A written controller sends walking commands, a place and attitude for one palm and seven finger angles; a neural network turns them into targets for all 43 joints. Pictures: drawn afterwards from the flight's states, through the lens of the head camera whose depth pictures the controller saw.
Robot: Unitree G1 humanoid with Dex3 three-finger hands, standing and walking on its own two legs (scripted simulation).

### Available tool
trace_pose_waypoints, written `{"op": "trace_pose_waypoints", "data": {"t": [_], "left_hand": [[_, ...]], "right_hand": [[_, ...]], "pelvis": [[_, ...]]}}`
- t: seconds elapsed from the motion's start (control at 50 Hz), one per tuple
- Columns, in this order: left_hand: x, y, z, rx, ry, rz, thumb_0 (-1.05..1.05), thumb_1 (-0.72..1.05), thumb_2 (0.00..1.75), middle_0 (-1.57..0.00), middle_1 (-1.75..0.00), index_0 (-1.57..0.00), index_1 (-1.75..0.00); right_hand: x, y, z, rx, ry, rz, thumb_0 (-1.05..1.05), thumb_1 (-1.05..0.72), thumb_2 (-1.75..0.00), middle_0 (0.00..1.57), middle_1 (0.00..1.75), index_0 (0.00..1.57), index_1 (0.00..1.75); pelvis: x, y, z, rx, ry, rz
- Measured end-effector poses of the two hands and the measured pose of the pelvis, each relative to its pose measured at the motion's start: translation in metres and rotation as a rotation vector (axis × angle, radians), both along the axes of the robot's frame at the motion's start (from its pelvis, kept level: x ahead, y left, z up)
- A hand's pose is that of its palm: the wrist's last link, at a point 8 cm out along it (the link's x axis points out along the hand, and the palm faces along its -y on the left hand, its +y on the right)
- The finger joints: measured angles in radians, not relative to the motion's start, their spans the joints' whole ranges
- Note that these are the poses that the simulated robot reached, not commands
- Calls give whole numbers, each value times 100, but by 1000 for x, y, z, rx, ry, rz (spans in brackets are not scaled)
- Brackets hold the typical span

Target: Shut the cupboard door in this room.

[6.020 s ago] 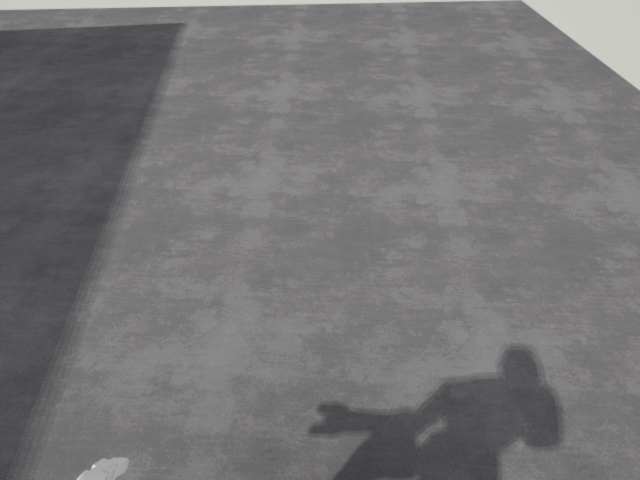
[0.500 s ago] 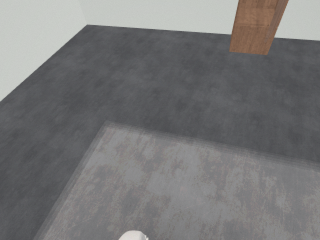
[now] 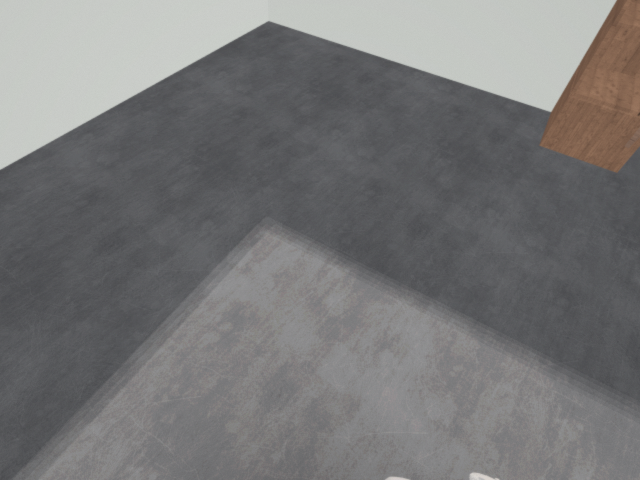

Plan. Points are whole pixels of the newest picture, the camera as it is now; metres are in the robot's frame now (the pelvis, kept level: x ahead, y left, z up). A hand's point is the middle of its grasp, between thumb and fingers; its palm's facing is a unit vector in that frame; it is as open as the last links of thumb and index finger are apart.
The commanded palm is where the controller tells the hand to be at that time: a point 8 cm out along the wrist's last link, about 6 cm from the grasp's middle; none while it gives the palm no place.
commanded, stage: stand and wait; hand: left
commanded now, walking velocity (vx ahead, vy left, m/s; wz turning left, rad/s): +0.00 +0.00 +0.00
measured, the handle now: out of the picture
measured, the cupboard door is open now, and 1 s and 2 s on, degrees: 72 72 72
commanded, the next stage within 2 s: turn or walk to find it in 0.10 s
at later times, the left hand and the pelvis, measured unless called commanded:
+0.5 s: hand out of the picture +0.00 +0.18 -0.17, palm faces +0.17 -0.95 -0.25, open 7.3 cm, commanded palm none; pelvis -0.02 -0.02 +0.00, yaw +9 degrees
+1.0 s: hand out of the picture -0.03 +0.20 -0.16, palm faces +0.34 -0.90 -0.28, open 7.3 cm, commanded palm none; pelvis -0.05 -0.02 -0.01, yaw +19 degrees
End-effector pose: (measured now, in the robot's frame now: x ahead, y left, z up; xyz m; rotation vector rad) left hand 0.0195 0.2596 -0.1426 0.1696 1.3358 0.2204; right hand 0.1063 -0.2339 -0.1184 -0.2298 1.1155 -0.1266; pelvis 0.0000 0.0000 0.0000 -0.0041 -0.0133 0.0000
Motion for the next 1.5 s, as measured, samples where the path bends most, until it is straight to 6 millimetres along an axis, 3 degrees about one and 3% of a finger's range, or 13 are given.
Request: {"op": "trace_pose_waypoints", "data": {"t": [0.1, 0.22, 0.3, 0.44, 0.62, 0.74, 0.88, 0.98, 1.04, 1.16, 1.26, 1.44, 1.5], "left_hand": [[15, -15, 5, -1, -41, -19, 0, 91, 90, -19, -30, -20, -30], [23, -47, 7, 6, -86, -43, 0, 91, 90, -19, -30, -20, -30], [15, -59, 13, 4, -114, -7, 0, 92, 90, -20, -30, -21, -30], [-14, -48, 12, 12, -94, 59, 0, 92, 90, -20, -30, -21, -30], [-67, -3, -17, -7, -31, 168, 0, 91, 90, -20, -30, -21, -30], [-80, 11, -4, -2, -19, 199, 1, 91, 90, -19, -30, -20, -30], [-73, 4, 11, 28, -86, 227, 0, 91, 90, -19, -30, -20, -30], [-68, -16, 17, 64, -151, 244, 0, 91, 90, -19, -30, -20, -30], [-76, -31, 22, 77, -168, 268, 0, 91, 90, -19, -30, -20, -30], [-108, -53, 25, 64, -130, 345, 0, 91, 90, -20, -30, -21, -30], [-140, -63, 19, 37, -86, 409, 0, 91, 90, -20, -30, -21, -30], [-222, -50, -15, -18, 15, 556, 0, 91, 90, -20, -30, -21, -30], [-240, -41, -16, -19, 53, 583, 0, 91, 90, -20, -30, -21, -30]], "right_hand": [[-21, 4, -11, 46, 40, -27, 0, -91, -90, 20, 30, 21, 30], [-57, -17, -37, 83, 121, -81, 0, -92, -90, 20, 30, 21, 30], [-80, -29, -39, 80, 215, -75, 0, -92, -90, 20, 30, 20, 30], [-96, -39, -32, 39, 289, -35, 0, -92, -90, 19, 30, 20, 30], [-64, -7, -26, -28, 185, 82, 0, -91, -90, 19, 30, 20, 30], [-47, 17, -14, -14, 128, 140, 0, -91, -90, 19, 30, 20, 30], [-32, 22, -18, 24, 107, 196, 0, -91, -90, 20, 30, 21, 30], [-24, 6, -35, 54, 115, 225, 0, -91, -90, 20, 30, 21, 30], [-19, -4, -40, 56, 134, 248, 0, -91, -90, 20, 30, 21, 30], [-10, -15, -33, 33, 166, 306, 0, -91, -90, 19, 30, 20, 30], [-5, -10, -29, -3, 196, 364, 0, -91, -90, 19, 30, 20, 30], [20, 52, -22, -46, 101, 517, 0, -91, -90, 19, 30, 20, 30], [21, 71, -13, -40, 58, 551, 0, -91, -90, 19, 30, 20, 30]], "pelvis": [[1, -6, 1, 10, -10, 6], [-1, -23, -8, 27, -20, 17], [-5, -30, -4, 26, -17, 57], [-17, -27, -2, 24, -12, 128], [-36, 2, -18, 10, -5, 197], [-43, 9, -5, 0, 8, 227], [-47, 1, -2, 3, 20, 284], [-48, -18, -10, 23, 26, 328], [-50, -27, -10, 18, 14, 367], [-52, -35, -2, 32, 7, 430], [-56, -33, -1, 34, 11, 481], [-78, -8, -16, 5, 14, 568], [-85, -3, -14, 5, 8, 577]]}}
